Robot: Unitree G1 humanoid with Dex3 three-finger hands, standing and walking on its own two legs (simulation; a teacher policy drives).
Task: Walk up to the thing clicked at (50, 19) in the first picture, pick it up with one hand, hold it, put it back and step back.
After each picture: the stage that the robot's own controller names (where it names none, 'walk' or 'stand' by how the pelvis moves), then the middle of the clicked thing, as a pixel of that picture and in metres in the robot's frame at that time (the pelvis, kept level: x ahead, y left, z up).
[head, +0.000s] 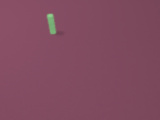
stand; (51, 24) +1.60 +0.36 -0.65
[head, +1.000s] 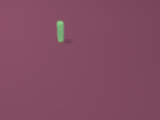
walk; (60, 31) +1.49 +0.17 -0.64
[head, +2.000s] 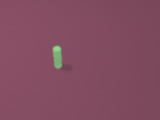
walk; (57, 57) +0.98 +0.18 -0.65
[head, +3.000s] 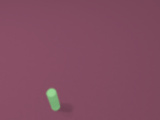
walk; (53, 100) +0.59 +0.21 -0.64
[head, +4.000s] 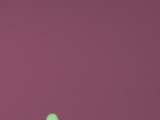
stand; out of the picture +0.39 +0.22 -0.64
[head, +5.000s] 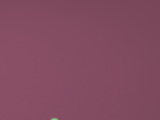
stand; out of the picture +0.38 +0.20 -0.66
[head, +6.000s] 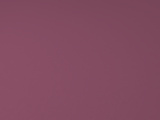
stand; out of the picture +0.37 +0.21 -0.66
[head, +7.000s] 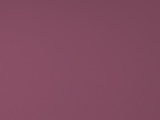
stand; out of the picture +0.36 +0.21 -0.66
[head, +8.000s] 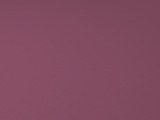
stand; out of the picture +0.36 +0.20 -0.66
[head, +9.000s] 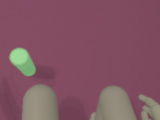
go down; (24, 64) +0.43 +0.25 -0.33
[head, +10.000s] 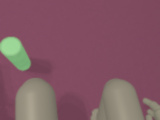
go down; (18, 56) +0.43 +0.27 -0.26
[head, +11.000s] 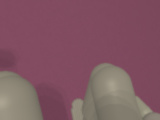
close in; out of the picture +0.40 +0.31 -0.16
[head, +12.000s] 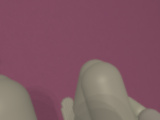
close; out of the picture +0.40 +0.32 -0.15
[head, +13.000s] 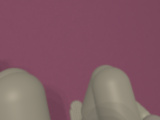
lift; out of the picture +0.35 +0.29 -0.13
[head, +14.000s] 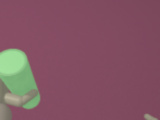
lift; (22, 84) +0.32 +0.19 +0.04
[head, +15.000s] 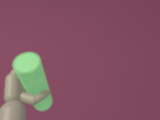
hold; (36, 86) +0.32 +0.16 +0.03
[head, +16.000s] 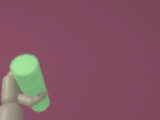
hold; (33, 87) +0.32 +0.17 +0.03
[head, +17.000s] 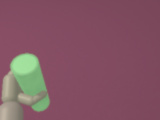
crouch; (34, 87) +0.32 +0.17 +0.03
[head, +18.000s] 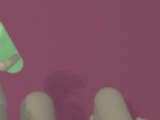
crouch; (3, 51) +0.43 +0.24 -0.05
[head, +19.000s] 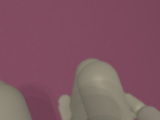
lower; out of the picture +0.41 +0.34 -0.16
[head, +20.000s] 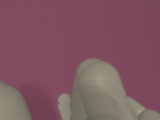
lower; out of the picture +0.41 +0.34 -0.15
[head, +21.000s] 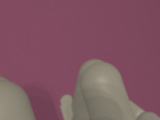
lower; out of the picture +0.40 +0.33 -0.16
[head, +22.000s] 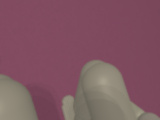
lower; out of the picture +0.38 +0.32 -0.16
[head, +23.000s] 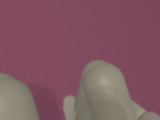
loosen; out of the picture +0.38 +0.33 -0.16
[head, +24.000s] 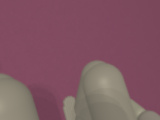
withdraw; out of the picture +0.37 +0.33 -0.16
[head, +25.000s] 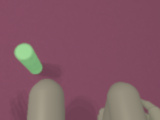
walk; (30, 61) +0.43 +0.27 -0.30
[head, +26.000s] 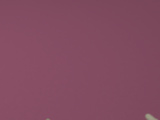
stand; out of the picture +0.35 +0.22 -0.59
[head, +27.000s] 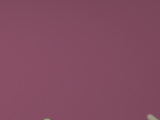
stand; out of the picture +0.37 +0.23 -0.60
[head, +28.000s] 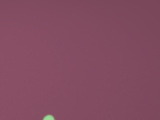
stand; out of the picture +0.37 +0.22 -0.61
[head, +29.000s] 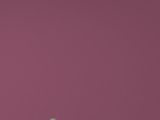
stand; out of the picture +0.38 +0.21 -0.65
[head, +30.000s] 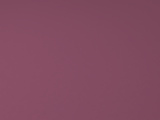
stand; out of the picture +0.35 +0.22 -0.66
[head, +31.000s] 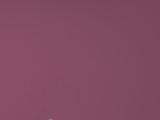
walk; out of the picture +0.36 +0.22 -0.66
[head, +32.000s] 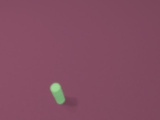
walk; (58, 94) +0.54 +0.23 -0.63
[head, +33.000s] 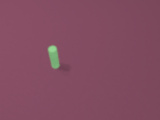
walk; (54, 57) +0.86 +0.23 -0.63
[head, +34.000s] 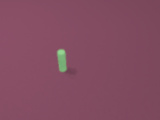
stand; (62, 61) +0.98 +0.19 -0.64
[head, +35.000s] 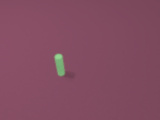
stand; (60, 65) +0.97 +0.21 -0.66
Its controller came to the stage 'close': yes
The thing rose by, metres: 0.67
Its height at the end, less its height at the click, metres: +0.00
